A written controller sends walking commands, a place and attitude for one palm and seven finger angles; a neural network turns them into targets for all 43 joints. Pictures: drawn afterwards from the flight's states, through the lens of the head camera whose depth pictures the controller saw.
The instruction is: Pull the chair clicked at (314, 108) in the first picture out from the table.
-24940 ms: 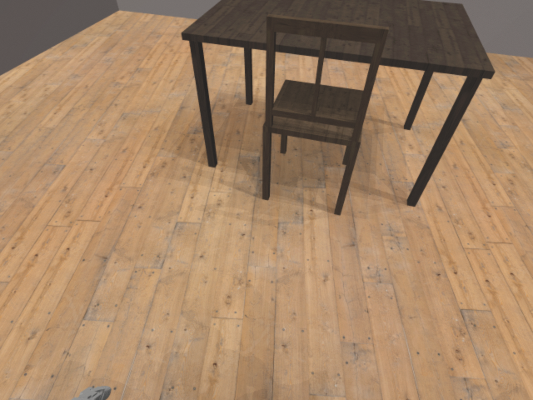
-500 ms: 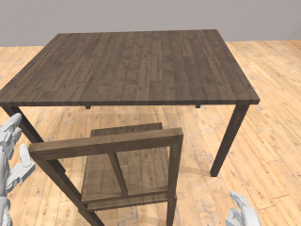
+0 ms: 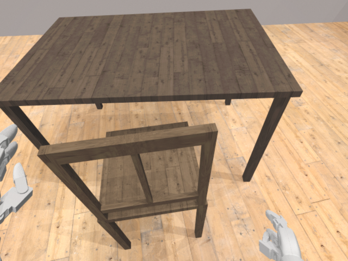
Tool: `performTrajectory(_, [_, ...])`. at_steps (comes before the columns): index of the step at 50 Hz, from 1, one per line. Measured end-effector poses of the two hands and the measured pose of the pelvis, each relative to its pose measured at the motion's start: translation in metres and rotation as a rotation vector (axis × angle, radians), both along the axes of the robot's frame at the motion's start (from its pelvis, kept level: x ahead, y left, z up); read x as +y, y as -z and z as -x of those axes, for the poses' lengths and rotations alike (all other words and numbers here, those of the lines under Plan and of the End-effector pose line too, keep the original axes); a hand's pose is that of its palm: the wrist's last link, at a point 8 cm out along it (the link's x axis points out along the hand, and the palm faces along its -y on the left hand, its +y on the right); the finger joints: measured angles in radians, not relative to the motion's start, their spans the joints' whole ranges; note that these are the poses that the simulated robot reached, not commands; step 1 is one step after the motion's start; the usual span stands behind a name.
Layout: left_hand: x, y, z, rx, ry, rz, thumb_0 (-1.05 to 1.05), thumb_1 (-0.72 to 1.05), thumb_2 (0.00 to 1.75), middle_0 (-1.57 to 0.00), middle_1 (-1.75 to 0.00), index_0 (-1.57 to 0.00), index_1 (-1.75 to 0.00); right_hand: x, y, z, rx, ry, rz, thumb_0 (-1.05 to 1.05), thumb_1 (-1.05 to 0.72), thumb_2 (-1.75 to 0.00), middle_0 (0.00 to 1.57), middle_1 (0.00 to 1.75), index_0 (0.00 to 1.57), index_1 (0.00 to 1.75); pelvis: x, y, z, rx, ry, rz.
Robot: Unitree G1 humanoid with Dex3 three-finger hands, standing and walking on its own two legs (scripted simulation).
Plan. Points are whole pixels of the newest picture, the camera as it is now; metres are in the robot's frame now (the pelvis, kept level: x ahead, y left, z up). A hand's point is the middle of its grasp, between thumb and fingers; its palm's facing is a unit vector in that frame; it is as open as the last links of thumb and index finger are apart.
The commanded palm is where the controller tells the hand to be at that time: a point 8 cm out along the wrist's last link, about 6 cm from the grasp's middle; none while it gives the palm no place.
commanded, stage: step back with the hand held close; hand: left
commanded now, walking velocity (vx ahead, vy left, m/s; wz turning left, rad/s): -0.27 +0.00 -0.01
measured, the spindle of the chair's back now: (143, 180) +0.34 +0.13 -0.08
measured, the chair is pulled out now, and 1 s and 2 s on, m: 0.18 0.18 0.18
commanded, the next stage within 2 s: stop stepping back and stand still in 0.88 s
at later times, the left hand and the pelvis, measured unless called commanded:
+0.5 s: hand (16, 210) +0.16 +0.26 +0.16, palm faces +0.41 -0.80 -0.43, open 7.4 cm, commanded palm +0.10 +0.31 +0.18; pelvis -0.04 +0.01 -0.01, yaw +1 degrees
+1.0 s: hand out of the picture +0.08 +0.23 +0.17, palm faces +0.32 -0.84 -0.45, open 7.4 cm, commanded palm +0.03 +0.29 +0.18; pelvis -0.12 -0.01 +0.00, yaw -1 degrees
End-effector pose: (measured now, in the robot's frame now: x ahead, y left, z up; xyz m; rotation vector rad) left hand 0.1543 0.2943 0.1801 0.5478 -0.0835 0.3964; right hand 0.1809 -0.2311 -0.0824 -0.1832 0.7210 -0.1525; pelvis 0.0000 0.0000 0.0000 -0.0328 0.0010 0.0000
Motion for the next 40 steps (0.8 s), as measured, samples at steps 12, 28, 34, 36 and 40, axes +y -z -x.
performTrajectory(12, [0.006,-0.003,0.021,-0.070,0.047,-0.026,0.01,0.89,0.90,-0.21,-0.31,-0.22,-0.30,-0.001,-0.011,0.034,-0.016,-0.001,0.069,0.01,-0.91,-0.90,0.20,0.30,0.20,0.30,0.007,0.003,0.024,0.003,-0.003,0.012])
performTrajectory(28, [0.010,0.008,0.031,-0.135,0.062,0.028,0.01,0.89,0.90,-0.21,-0.31,-0.22,-0.30,0.002,-0.002,0.056,0.044,0.009,0.092,0.01,-0.90,-0.90,0.21,0.30,0.20,0.30,0.013,0.011,0.040,0.017,-0.025,0.013])
performTrajectory(34, [0.017,-0.006,0.041,-0.136,0.089,-0.040,0.01,0.89,0.90,-0.21,-0.31,-0.22,-0.30,0.015,-0.013,0.062,0.008,-0.017,0.092,0.01,-0.91,-0.90,0.20,0.30,0.20,0.30,0.015,0.005,0.057,0.032,-0.007,0.008])
performTrajectory(36, [0.015,-0.013,0.049,-0.143,0.093,-0.052,0.01,0.89,0.90,-0.21,-0.31,-0.22,-0.30,0.020,-0.015,0.065,-0.005,-0.029,0.071,0.01,-0.91,-0.90,0.20,0.30,0.20,0.30,0.013,0.003,0.063,0.040,0.003,0.010])
performTrajectory(40, [0.004,-0.015,0.066,-0.128,0.102,-0.056,0.01,0.89,0.90,-0.21,-0.31,-0.21,-0.30,0.022,-0.014,0.074,-0.028,-0.053,0.031,0.01,-0.90,-0.90,0.21,0.30,0.20,0.30,0.006,0.002,0.080,0.049,0.033,-0.002])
